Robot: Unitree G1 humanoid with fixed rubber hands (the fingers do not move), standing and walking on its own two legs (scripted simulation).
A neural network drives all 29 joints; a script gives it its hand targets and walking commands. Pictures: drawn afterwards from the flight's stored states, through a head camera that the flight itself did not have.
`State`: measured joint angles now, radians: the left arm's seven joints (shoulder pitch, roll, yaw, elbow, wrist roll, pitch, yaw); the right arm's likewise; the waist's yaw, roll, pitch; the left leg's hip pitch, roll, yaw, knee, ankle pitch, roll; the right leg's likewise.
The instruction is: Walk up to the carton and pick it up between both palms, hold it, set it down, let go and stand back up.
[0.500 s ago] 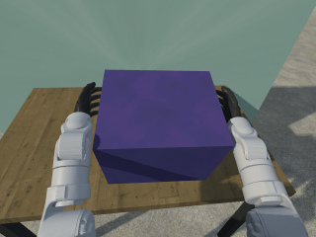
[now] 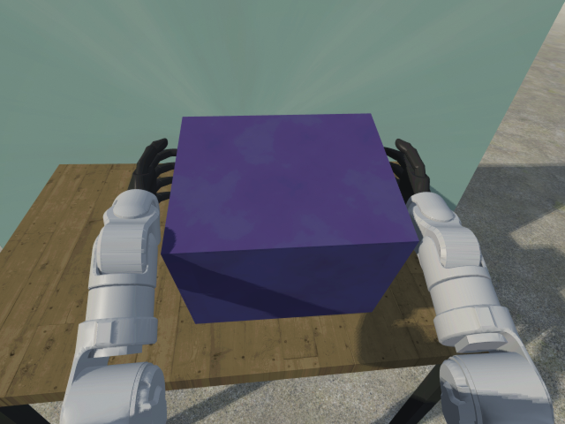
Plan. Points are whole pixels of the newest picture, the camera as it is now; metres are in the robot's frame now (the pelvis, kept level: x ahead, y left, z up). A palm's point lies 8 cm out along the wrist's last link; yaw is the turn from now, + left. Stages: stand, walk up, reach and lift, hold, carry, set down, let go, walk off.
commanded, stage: reach and lift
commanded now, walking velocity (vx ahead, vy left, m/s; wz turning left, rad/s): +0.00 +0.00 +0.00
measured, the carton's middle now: (282, 219) +0.37 +0.00 +0.14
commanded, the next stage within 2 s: hold in 0.06 s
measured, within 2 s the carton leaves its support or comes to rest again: neither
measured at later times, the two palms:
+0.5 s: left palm (136, 191) +0.36 +0.19 +0.19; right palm (410, 185) +0.37 -0.17 +0.21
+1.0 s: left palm (143, 188) +0.37 +0.19 +0.20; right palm (415, 182) +0.37 -0.18 +0.21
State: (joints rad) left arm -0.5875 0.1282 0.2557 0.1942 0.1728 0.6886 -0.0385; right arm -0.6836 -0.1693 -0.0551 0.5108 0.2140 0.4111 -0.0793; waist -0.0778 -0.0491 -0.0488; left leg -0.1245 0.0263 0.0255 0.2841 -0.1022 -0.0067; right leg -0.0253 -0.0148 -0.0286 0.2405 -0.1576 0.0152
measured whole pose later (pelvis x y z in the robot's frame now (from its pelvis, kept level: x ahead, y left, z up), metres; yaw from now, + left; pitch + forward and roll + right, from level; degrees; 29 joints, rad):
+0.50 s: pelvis +0.00 +0.00 +0.00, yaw +0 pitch -4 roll -1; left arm -0.62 0.13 0.30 0.24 0.18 0.72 -0.08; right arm -0.74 -0.17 -0.04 0.55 0.24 0.48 -0.11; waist -0.07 -0.05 -0.07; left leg -0.11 0.02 0.02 0.28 -0.10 0.00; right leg -0.01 -0.02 -0.02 0.24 -0.16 0.02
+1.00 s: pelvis +0.00 +0.00 +0.00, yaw +0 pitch -4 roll +0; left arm -0.62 0.12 0.30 0.23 0.18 0.73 -0.07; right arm -0.75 -0.19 -0.03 0.53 0.25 0.50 -0.12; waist -0.07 -0.04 -0.06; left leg -0.11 0.02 0.01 0.28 -0.11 -0.01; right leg -0.01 -0.01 -0.02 0.25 -0.16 0.01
